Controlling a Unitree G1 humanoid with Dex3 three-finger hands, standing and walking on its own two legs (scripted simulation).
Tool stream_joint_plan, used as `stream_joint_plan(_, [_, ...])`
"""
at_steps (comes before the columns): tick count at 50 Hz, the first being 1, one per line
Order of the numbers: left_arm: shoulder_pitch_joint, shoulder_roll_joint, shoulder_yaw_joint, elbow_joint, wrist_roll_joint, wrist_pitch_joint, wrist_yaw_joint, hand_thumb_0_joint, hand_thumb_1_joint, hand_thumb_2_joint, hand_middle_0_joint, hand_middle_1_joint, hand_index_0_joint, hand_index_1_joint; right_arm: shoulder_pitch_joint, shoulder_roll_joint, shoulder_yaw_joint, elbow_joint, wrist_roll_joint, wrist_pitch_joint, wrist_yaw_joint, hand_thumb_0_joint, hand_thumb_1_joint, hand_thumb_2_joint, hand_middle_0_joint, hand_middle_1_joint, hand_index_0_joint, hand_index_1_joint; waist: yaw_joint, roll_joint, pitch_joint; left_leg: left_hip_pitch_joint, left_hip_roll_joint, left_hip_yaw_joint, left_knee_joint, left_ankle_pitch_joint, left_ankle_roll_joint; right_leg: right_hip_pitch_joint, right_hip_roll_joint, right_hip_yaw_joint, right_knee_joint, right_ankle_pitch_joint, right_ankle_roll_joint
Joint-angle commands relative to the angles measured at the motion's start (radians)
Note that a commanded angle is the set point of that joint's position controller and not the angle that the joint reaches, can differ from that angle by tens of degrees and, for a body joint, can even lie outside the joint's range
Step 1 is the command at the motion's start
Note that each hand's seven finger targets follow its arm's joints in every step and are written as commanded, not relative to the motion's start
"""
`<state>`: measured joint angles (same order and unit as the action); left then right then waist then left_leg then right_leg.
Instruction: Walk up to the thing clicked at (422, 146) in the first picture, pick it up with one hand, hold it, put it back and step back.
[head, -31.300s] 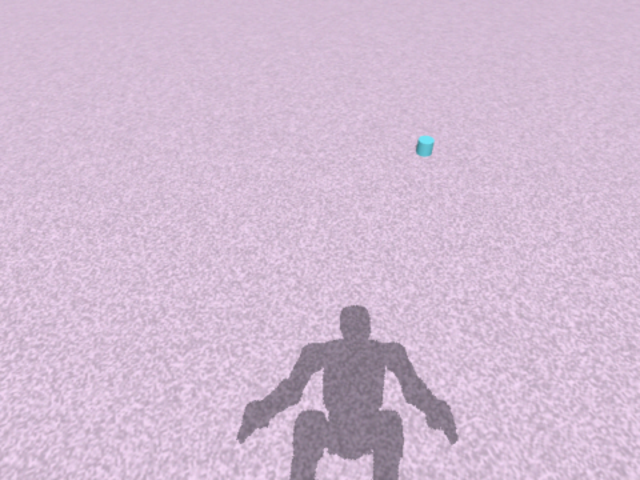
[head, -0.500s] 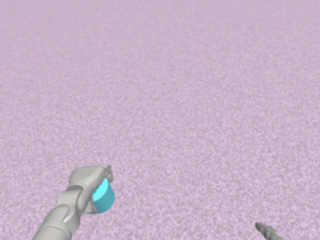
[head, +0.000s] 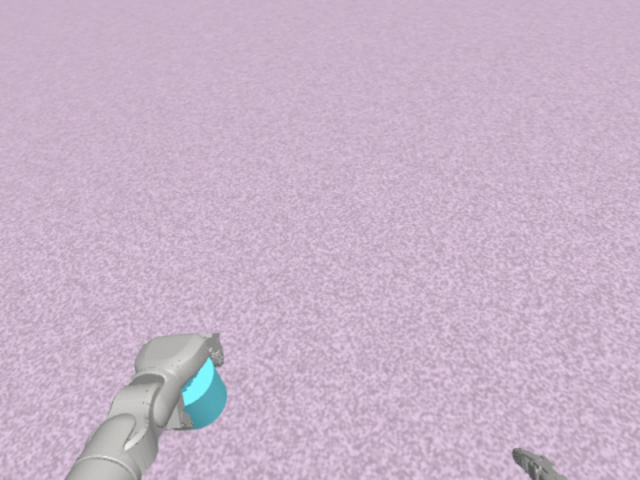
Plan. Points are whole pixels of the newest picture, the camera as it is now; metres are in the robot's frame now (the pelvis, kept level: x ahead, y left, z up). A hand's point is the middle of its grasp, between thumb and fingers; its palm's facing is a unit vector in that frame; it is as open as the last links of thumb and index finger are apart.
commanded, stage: crouch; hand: left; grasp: from above
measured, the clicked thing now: (191, 389) +0.30 +0.23 -0.07
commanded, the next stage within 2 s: lower in 1.88 s
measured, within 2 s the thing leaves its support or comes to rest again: neither
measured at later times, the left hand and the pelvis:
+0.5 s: hand (212, 416) +0.32 +0.24 -0.22, palm faces -0.43 +0.05 -0.90, open 10.8 cm; pelvis -0.04 +0.01 -0.11, yaw +1 degrees
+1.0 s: hand (239, 446) +0.34 +0.25 -0.46, palm faces -0.47 -0.01 -0.88, open 10.8 cm; pelvis -0.07 +0.01 -0.30, yaw -1 degrees
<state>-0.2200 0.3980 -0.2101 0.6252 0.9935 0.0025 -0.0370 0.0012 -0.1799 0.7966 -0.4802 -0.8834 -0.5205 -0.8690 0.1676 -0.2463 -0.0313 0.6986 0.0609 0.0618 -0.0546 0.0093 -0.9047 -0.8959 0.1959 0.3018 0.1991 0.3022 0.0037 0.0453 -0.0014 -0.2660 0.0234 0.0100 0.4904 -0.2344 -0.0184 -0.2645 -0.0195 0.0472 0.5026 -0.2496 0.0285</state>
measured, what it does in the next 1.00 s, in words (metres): lowers itself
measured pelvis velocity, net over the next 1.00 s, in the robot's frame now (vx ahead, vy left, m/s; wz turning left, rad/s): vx -0.07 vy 0.01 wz -0.01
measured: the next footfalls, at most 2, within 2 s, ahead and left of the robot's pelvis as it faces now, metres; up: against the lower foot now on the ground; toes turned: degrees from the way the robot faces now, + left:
none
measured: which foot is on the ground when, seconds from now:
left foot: down 0.00-1.00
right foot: down 0.00-1.00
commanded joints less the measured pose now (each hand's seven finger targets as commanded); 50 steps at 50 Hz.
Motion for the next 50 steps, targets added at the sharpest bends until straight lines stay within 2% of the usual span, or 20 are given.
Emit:
stream_joint_plan(1, [-0.299,0.190,0.109,-0.174,0.009,-0.022,0.060,0.000,0.345,1.049,-0.707,-1.047,-0.734,-1.020,-0.070,-0.134,-0.048,-0.142,-0.005,-0.035,-0.004,0.000,-0.889,-0.898,0.200,0.300,0.200,0.300,-0.011,-0.052,-0.227,0.109,-0.038,0.021,-0.035,0.195,0.027,0.013,0.041,-0.044,-0.072,0.174,-0.030])
stream_joint_plan(8, [-0.365,0.171,0.112,0.007,0.065,-0.054,0.201,0.000,0.293,1.010,-0.684,-1.014,-0.708,-0.991,-0.030,-0.142,-0.059,-0.102,-0.026,-0.025,0.008,0.000,-0.893,-0.899,0.199,0.300,0.200,0.300,-0.045,-0.065,-0.214,0.012,-0.038,0.018,0.055,0.137,0.019,-0.109,0.036,-0.051,0.007,0.124,-0.029])
stream_joint_plan(12, [-0.486,0.177,0.113,0.091,0.117,-0.073,0.297,0.000,0.308,1.029,-0.681,-1.055,-0.711,-1.025,0.019,-0.154,-0.075,-0.057,-0.046,-0.033,0.025,0.000,-0.894,-0.898,0.199,0.300,0.199,0.300,-0.069,-0.030,-0.295,-0.114,-0.034,0.015,0.218,0.114,0.009,-0.272,0.035,-0.052,0.145,0.109,-0.032])
stream_joint_plan(14, [-0.488,0.145,0.103,0.177,0.144,-0.083,0.337,0.000,0.309,1.032,-0.683,-1.064,-0.714,-1.033,0.046,-0.153,-0.084,-0.050,-0.057,-0.040,0.035,0.000,-0.897,-0.898,0.199,0.299,0.199,0.299,-0.083,-0.035,-0.331,-0.223,-0.035,0.011,0.325,0.074,0.007,-0.376,0.033,-0.053,0.244,0.077,-0.036])
stream_joint_plan(18, [-0.597,0.179,0.129,0.217,0.201,-0.094,0.414,0.000,0.351,1.003,-0.702,-1.065,-0.741,-1.025,0.084,-0.164,-0.094,-0.052,-0.075,-0.048,0.048,0.000,-0.898,-0.898,0.199,0.300,0.200,0.300,-0.092,0.039,-0.488,-0.393,-0.031,0.014,0.517,0.034,0.011,-0.544,0.032,-0.052,0.432,0.045,-0.045])
stream_joint_plan(21, [-0.663,0.185,0.139,0.290,0.203,-0.078,0.456,0.000,0.390,0.987,-0.716,-1.072,-0.764,-1.024,0.111,-0.174,-0.099,-0.042,-0.082,-0.057,0.045,0.000,-0.898,-0.898,0.200,0.300,0.200,0.300,-0.103,0.075,-0.547,-0.494,-0.026,0.000,0.608,0.007,0.012,-0.687,0.044,-0.070,0.551,0.006,-0.054])
stream_joint_plan(24, [-0.663,0.219,0.168,0.385,0.189,-0.056,0.477,0.000,0.435,0.963,-0.741,-1.067,-0.794,-1.014,0.126,-0.179,-0.105,-0.030,-0.090,-0.071,0.037,0.000,-0.896,-0.896,0.200,0.299,0.200,0.299,-0.099,0.046,-0.589,-0.658,-0.027,-0.007,0.694,-0.066,0.019,-0.767,0.048,-0.081,0.643,-0.055,-0.056])
stream_joint_plan(25, [-0.700,0.206,0.159,0.377,0.180,-0.051,0.476,0.000,0.427,0.983,-0.739,-1.059,-0.787,-1.010,0.130,-0.176,-0.102,-0.025,-0.094,-0.078,0.036,0.000,-0.894,-0.895,0.200,0.299,0.200,0.299,-0.109,0.059,-0.619,-0.699,-0.024,-0.013,0.729,-0.075,0.021,-0.806,0.048,-0.083,0.685,-0.060,-0.056])
stream_joint_plan(26, [-0.724,0.236,0.177,0.361,0.177,-0.047,0.479,0.000,0.411,0.995,-0.732,-1.061,-0.777,-1.015,0.135,-0.180,-0.106,-0.026,-0.096,-0.082,0.033,0.000,-0.895,-0.896,0.200,0.299,0.200,0.299,-0.098,0.077,-0.666,-0.701,-0.023,-0.022,0.753,-0.082,0.020,-0.835,0.049,-0.085,0.722,-0.068,-0.060])
stream_joint_plan(28, [-0.694,0.229,0.177,0.397,0.171,-0.036,0.472,0.000,0.420,0.992,-0.753,-1.045,-0.794,-1.004,0.141,-0.183,-0.110,-0.031,-0.099,-0.085,0.030,0.000,-0.896,-0.897,0.199,0.299,0.200,0.299,-0.095,0.082,-0.701,-0.746,-0.020,-0.029,0.805,-0.105,0.019,-0.905,0.046,-0.091,0.781,-0.097,-0.063])
stream_joint_plan(29, [-0.707,0.226,0.176,0.396,0.170,-0.033,0.467,0.000,0.415,1.002,-0.749,-1.037,-0.787,-0.999,0.140,-0.186,-0.113,-0.028,-0.102,-0.088,0.028,0.000,-0.893,-0.895,0.199,0.299,0.200,0.299,-0.109,0.087,-0.715,-0.772,-0.018,-0.035,0.825,-0.114,0.019,-0.932,0.046,-0.094,0.810,-0.105,-0.065])
stream_joint_plan(30, [-0.704,0.256,0.198,0.397,0.168,-0.030,0.465,0.000,0.420,0.986,-0.752,-1.031,-0.791,-0.991,0.149,-0.191,-0.114,-0.025,-0.104,-0.089,0.027,0.000,-0.894,-0.896,0.200,0.299,0.200,0.299,-0.096,0.085,-0.742,-0.792,-0.019,-0.037,0.847,-0.113,0.018,-0.947,0.044,-0.096,0.838,-0.109,-0.066])
stream_joint_plan(32, [-0.738,0.271,0.209,0.367,0.167,-0.030,0.457,0.000,0.411,1.000,-0.759,-1.018,-0.792,-0.985,0.150,-0.186,-0.115,-0.027,-0.108,-0.091,0.028,0.000,-0.894,-0.897,0.200,0.299,0.200,0.299,-0.103,0.099,-0.781,-0.840,-0.021,-0.037,0.896,-0.138,0.018,-1.000,0.044,-0.098,0.884,-0.129,-0.065])
stream_joint_plan(33, [-0.766,0.308,0.223,0.366,0.172,-0.030,0.455,0.000,0.417,1.014,-0.765,-1.034,-0.798,-1.001,0.152,-0.187,-0.111,-0.025,-0.110,-0.092,0.026,0.000,-0.897,-0.897,0.199,0.299,0.200,0.299,-0.110,0.108,-0.776,-0.879,-0.022,-0.040,0.909,-0.179,0.018,-1.018,0.043,-0.099,0.902,-0.157,-0.065])
stream_joint_plan(35, [-0.746,0.255,0.203,0.449,0.163,-0.034,0.444,0.000,0.423,1.006,-0.767,-1.033,-0.803,-0.997,0.150,-0.177,-0.103,-0.021,-0.114,-0.097,0.028,0.000,-0.897,-0.897,0.199,0.299,0.200,0.299,-0.141,0.055,-0.702,-0.988,-0.023,-0.044,0.957,-0.251,0.025,-1.096,0.043,-0.104,0.939,-0.214,-0.062])
stream_joint_plan(37, [-0.796,0.317,0.239,0.420,0.170,-0.045,0.446,0.000,0.402,1.002,-0.754,-1.010,-0.787,-0.977,0.160,-0.185,-0.103,-0.020,-0.115,-0.103,0.029,0.000,-0.893,-0.896,0.200,0.299,0.200,0.299,-0.129,0.077,-0.765,-1.008,-0.028,-0.048,0.994,-0.274,0.023,-1.131,0.043,-0.103,0.984,-0.237,-0.066])
stream_joint_plan(39, [-0.787,0.299,0.237,0.414,0.163,-0.059,0.439,0.000,0.427,0.995,-0.755,-1.024,-0.796,-0.982,0.161,-0.188,-0.103,-0.028,-0.119,-0.111,0.038,0.000,-0.892,-0.895,0.200,0.299,0.200,0.299,-0.139,0.090,-0.786,-1.018,-0.029,-0.064,1.034,-0.284,0.022,-1.199,0.041,-0.113,1.031,-0.254,-0.068])
stream_joint_plan(42, [-0.837,0.320,0.244,0.403,0.181,-0.093,0.446,0.000,0.467,1.000,-0.796,-1.010,-0.834,-0.973,0.163,-0.187,-0.094,-0.009,-0.125,-0.121,0.047,0.000,-0.893,-0.896,0.200,0.299,0.200,0.299,-0.161,0.089,-0.783,-1.103,-0.035,-0.056,1.108,-0.314,0.030,-1.263,0.041,-0.114,1.070,-0.275,-0.065])
stream_joint_plan(46, [-0.882,0.388,0.287,0.347,0.200,-0.129,0.469,0.000,0.497,1.046,-0.828,-1.022,-0.861,-0.990,0.175,-0.197,-0.085,0.002,-0.137,-0.134,0.066,0.000,-0.896,-0.898,0.200,0.299,0.200,0.299,-0.150,0.151,-0.890,-1.106,-0.038,-0.050,1.188,-0.264,0.027,-1.313,0.040,-0.119,1.150,-0.242,-0.067])
stream_joint_plan(50, [-0.918,0.360,0.273,0.407,0.223,-0.136,0.499,0.000,0.516,1.081,-0.852,-1.024,-0.880,-0.997,0.178,-0.208,-0.079,0.023,-0.154,-0.144,0.083,0.000,-0.898,-0.899,0.200,0.299,0.200,0.299,-0.185,0.189,-0.845,-1.117,-0.030,-0.061,1.242,-0.263,0.022,-1.421,0.032,-0.132,1.209,-0.243,-0.065])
